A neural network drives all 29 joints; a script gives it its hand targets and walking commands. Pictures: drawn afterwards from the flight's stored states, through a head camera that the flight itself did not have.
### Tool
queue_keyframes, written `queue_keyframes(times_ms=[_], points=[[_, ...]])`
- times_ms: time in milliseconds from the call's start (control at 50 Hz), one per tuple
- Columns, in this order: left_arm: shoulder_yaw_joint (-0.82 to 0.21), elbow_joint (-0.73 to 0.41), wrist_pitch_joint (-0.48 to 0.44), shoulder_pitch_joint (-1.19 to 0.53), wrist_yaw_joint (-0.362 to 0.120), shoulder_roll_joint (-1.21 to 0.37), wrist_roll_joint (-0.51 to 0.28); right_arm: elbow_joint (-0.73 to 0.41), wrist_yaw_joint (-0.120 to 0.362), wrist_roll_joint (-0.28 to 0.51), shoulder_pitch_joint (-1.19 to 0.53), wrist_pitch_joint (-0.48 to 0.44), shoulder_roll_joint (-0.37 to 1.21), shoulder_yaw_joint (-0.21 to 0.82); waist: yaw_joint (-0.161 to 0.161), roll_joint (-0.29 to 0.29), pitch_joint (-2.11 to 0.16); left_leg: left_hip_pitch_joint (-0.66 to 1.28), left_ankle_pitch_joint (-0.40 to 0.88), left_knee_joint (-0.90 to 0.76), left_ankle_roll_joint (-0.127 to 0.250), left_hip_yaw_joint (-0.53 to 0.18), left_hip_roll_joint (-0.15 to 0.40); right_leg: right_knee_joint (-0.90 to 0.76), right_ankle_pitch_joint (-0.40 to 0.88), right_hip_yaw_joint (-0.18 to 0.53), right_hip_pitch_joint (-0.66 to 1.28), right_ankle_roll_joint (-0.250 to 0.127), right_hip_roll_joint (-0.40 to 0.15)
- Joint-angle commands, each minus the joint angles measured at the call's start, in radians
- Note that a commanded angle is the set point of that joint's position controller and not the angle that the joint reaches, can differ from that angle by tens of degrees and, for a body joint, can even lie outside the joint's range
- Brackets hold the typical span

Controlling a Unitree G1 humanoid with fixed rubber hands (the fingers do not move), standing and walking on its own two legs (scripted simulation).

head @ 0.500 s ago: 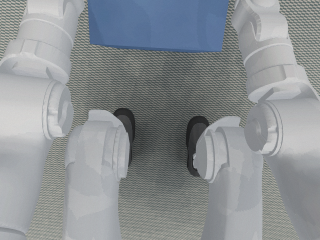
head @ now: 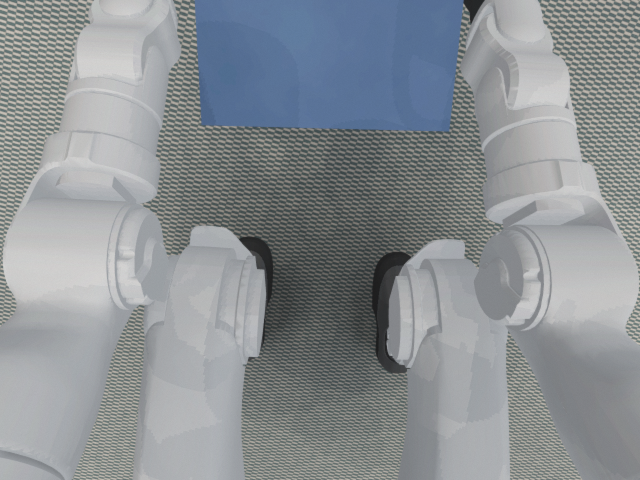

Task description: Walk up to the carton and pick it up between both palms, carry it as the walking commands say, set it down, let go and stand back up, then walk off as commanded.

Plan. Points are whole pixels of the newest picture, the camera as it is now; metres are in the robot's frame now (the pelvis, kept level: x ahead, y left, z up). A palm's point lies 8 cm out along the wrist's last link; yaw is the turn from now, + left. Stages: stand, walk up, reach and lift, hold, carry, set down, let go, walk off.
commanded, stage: reach and lift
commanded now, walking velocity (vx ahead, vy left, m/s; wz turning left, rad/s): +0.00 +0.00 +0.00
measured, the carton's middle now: (325, 33) +0.52 +0.03 -0.24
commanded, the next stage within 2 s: none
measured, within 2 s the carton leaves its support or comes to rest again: leaves its support in 0.06 s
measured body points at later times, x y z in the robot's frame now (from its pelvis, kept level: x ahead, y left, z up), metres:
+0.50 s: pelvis -0.01 +0.00 +0.03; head +0.34 +0.03 +0.31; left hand +0.55 +0.20 -0.10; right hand +0.55 -0.11 -0.09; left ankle +0.10 +0.12 -0.33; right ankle +0.10 -0.13 -0.33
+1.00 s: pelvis +0.00 +0.00 +0.07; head +0.32 +0.03 +0.39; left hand +0.53 +0.19 -0.04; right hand +0.54 -0.12 -0.03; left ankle +0.10 +0.12 -0.33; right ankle +0.10 -0.13 -0.33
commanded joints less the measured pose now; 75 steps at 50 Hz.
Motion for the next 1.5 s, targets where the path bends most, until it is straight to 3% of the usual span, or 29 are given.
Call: queue_keyframes(times_ms=[0, 80, 260, 500, 760, 1200, 1480], points=[[-0.357, -0.260, -0.025, -0.637, -0.267, -0.913, -0.115, -0.220, 0.252, 0.115, -0.621, -0.028, 0.938, 0.381, 0.030, 0.026, -1.415, 0.765, 0.568, -0.150, 0.003, 0.077, -0.073, -0.141, 0.490, -0.136, 0.561, -0.041, 0.054], [-0.372, -0.301, -0.019, -0.678, -0.251, -0.910, -0.118, -0.242, 0.235, 0.118, -0.647, -0.009, 0.949, 0.396, 0.036, 0.027, -1.491, 0.799, 0.540, -0.169, 0.003, 0.091, -0.074, -0.167, 0.460, -0.140, 0.585, -0.037, 0.055], [-0.283, -0.220, 0.029, -0.619, -0.264, -0.966, -0.030, -0.196, 0.242, 0.026, -0.614, 0.044, 0.984, 0.320, 0.031, 0.029, -1.400, 0.696, 0.370, -0.237, 0.000, 0.124, -0.087, -0.248, 0.329, -0.135, 0.568, -0.035, 0.059], [-0.305, -0.274, 0.070, -0.604, -0.263, -1.042, -0.009, -0.245, 0.263, 0.000, -0.600, 0.074, 0.999, 0.317, -0.005, 0.074, -1.491, 0.803, 0.430, -0.308, -0.017, 0.111, -0.098, -0.308, 0.357, -0.152, 0.550, -0.035, 0.067], [-0.330, -0.330, 0.096, -0.541, -0.240, -1.108, 0.005, -0.288, 0.293, 0.010, -0.536, 0.101, 1.053, 0.358, 0.002, 0.079, -1.622, 0.912, 0.518, -0.368, -0.024, 0.105, -0.107, -0.366, 0.416, -0.156, 0.575, -0.028, 0.075], [-0.266, -0.289, 0.141, -0.468, -0.269, -1.180, 0.067, -0.248, 0.294, -0.054, -0.462, 0.149, 1.150, 0.315, -0.001, 0.044, -1.566, 0.858, 0.359, -0.540, -0.015, 0.116, -0.124, -0.549, 0.335, -0.137, 0.690, -0.024, 0.083], [-0.285, -0.293, 0.154, -0.404, -0.274, -1.251, 0.073, -0.250, 0.315, -0.064, -0.392, 0.160, 1.195, 0.324, -0.009, 0.064, -1.582, 0.984, 0.373, -0.638, -0.019, 0.102, -0.129, -0.643, 0.342, -0.136, 0.754, -0.025, 0.087]])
